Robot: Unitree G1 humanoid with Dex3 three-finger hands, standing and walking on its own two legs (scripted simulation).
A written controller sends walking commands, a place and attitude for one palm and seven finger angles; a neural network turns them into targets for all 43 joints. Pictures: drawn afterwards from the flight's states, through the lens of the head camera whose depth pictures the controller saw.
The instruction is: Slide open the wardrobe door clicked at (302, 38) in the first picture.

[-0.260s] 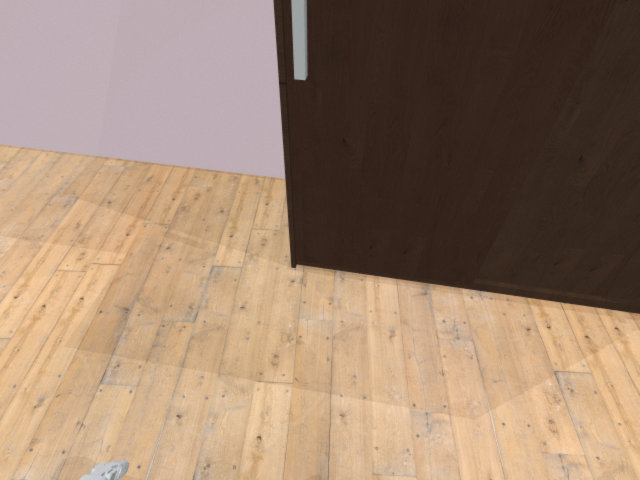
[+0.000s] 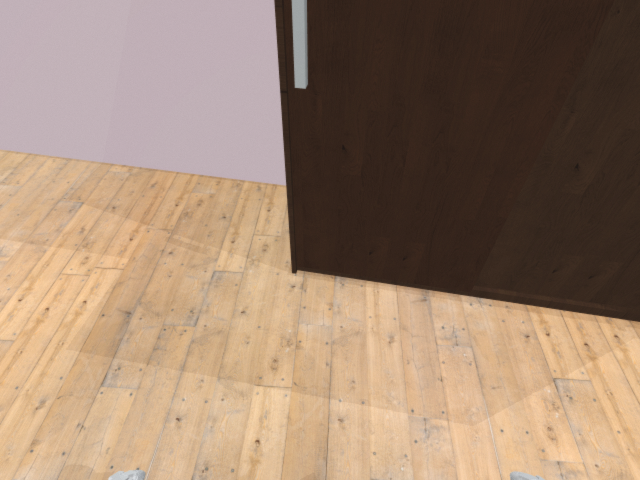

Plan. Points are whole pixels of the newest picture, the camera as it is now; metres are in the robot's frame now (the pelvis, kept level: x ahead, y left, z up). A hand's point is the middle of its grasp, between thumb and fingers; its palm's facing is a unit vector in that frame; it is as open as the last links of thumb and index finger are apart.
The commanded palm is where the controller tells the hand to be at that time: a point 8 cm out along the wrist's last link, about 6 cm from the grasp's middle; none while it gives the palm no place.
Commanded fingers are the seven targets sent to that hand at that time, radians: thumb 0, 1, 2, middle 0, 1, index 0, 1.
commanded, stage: stand and wait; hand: left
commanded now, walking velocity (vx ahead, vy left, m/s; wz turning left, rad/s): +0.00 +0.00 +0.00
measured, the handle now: (301, 11) +1.00 +0.11 +0.21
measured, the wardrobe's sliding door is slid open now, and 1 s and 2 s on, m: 0.00 0.00 0.00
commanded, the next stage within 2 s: look at it before walking up in 0.56 s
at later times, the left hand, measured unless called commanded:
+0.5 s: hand out of the picture +0.06 +0.24 -0.15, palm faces -0.02 -0.94 -0.34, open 7.4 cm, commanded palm none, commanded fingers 0.00 0.90 0.90 -0.20 -0.30 -0.20 -0.30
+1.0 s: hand out of the picture +0.06 +0.24 -0.15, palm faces -0.02 -0.94 -0.33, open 7.4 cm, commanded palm none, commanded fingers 0.00 0.90 0.90 -0.20 -0.30 -0.20 -0.30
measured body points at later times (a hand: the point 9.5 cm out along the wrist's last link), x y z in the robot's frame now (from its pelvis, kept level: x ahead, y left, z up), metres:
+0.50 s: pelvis -0.02 -0.01 +0.00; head -0.02 -0.02 +0.45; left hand +0.06 +0.28 -0.12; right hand +0.05 -0.31 -0.13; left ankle -0.01 +0.12 -0.74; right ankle -0.01 -0.13 -0.74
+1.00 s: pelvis -0.01 -0.01 +0.01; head -0.01 -0.01 +0.46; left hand +0.06 +0.28 -0.13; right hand +0.06 -0.31 -0.13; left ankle -0.01 +0.12 -0.74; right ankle -0.01 -0.13 -0.74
